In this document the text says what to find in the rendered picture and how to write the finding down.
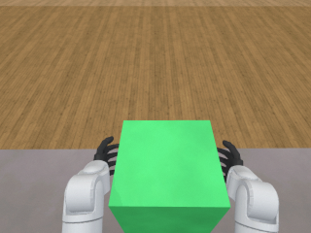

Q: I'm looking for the right robot hand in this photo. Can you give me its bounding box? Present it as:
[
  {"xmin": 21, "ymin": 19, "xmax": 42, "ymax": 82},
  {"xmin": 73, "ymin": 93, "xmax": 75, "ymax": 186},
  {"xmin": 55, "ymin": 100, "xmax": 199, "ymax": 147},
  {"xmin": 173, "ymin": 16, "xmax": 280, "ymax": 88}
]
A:
[{"xmin": 217, "ymin": 140, "xmax": 244, "ymax": 183}]

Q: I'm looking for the left robot forearm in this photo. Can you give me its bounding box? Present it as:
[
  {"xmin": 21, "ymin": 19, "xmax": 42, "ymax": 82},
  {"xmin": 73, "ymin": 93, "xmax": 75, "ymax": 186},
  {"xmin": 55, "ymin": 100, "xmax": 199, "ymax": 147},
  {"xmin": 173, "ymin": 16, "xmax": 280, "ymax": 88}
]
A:
[{"xmin": 61, "ymin": 160, "xmax": 111, "ymax": 233}]

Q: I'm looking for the left robot hand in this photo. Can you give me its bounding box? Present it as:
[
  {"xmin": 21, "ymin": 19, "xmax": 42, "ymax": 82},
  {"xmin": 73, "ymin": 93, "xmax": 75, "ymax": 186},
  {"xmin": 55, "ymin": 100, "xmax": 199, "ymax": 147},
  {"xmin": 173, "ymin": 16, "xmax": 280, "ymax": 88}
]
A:
[{"xmin": 93, "ymin": 136, "xmax": 120, "ymax": 176}]

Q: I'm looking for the carton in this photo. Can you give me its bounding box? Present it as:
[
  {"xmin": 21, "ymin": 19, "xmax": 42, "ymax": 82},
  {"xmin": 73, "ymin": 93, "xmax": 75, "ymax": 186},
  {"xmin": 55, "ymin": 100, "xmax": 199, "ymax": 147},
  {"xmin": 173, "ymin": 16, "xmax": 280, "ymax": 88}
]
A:
[{"xmin": 108, "ymin": 120, "xmax": 231, "ymax": 233}]

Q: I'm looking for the right robot forearm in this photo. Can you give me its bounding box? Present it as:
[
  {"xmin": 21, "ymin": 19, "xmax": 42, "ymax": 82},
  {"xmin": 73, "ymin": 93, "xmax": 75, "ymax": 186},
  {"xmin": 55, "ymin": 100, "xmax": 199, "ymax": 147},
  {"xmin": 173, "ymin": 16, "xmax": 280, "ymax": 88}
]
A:
[{"xmin": 225, "ymin": 165, "xmax": 279, "ymax": 233}]

